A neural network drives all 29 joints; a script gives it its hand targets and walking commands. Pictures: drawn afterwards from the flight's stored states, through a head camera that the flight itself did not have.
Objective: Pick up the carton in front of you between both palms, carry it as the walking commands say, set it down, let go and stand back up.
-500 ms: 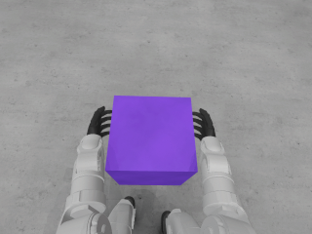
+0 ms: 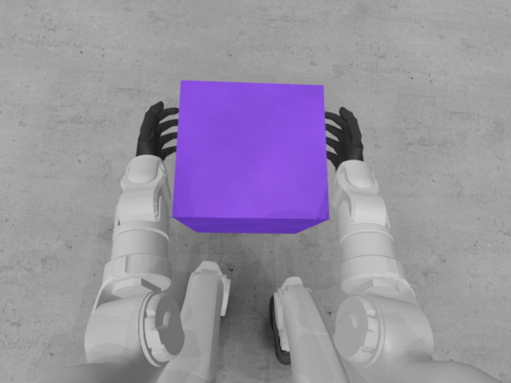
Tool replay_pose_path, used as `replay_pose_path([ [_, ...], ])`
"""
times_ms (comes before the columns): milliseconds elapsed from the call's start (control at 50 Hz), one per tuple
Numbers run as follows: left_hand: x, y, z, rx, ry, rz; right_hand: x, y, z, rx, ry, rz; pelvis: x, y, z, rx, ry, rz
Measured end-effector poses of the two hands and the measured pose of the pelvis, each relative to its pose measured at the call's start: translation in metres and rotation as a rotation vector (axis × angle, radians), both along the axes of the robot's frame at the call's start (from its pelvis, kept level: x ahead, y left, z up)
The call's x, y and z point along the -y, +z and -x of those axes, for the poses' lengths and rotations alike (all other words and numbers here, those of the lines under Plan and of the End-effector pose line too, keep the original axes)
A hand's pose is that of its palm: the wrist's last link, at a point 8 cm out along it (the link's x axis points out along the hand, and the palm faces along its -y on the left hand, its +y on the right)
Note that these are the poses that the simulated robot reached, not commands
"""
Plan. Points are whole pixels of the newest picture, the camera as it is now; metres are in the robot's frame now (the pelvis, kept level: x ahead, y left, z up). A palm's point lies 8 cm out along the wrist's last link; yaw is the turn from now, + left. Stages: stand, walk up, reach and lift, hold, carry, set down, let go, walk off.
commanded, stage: set down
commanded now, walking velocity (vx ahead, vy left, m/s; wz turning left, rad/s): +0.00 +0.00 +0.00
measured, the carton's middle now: (249, 171) +0.43 +0.04 -0.15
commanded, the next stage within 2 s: none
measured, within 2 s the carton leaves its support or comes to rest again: neither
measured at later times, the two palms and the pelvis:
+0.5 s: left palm (166, 170) +0.44 +0.20 -0.24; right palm (312, 165) +0.48 -0.09 -0.23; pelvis -0.02 +0.00 -0.12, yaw -2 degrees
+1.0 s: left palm (173, 177) +0.46 +0.22 -0.37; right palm (293, 171) +0.51 -0.08 -0.37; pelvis -0.04 +0.00 -0.22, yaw -4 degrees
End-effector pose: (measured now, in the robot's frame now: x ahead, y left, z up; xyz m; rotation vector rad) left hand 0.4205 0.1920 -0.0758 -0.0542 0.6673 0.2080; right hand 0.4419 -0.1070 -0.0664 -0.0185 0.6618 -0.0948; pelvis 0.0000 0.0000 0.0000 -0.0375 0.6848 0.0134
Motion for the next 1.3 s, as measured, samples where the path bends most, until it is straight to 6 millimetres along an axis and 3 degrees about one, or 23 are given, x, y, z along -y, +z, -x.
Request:
replay_pose_path([
  [360, -0.008, -0.119, -0.017, -0.017, 0.032, -0.012, -0.009, -0.118, -0.03, -0.014, 0.042, 0.001, 0.0, -0.094, 0.017, -0.117, -0.019, 0.013],
  [900, -0.028, -0.282, -0.037, -0.077, 0.056, -0.047, -0.03, -0.288, -0.063, -0.069, 0.117, 0.018, 0.006, -0.204, 0.039, -0.096, -0.063, 0.0],
  [1020, -0.025, -0.297, -0.041, -0.092, 0.052, -0.052, -0.026, -0.308, -0.065, -0.08, 0.122, 0.018, 0.002, -0.217, 0.035, -0.067, -0.082, -0.014],
  [1300, -0.022, -0.31, -0.034, -0.12, 0.046, -0.041, -0.023, -0.32, -0.064, -0.103, 0.144, 0.02, 0.011, -0.226, 0.034, -0.055, -0.09, -0.037],
])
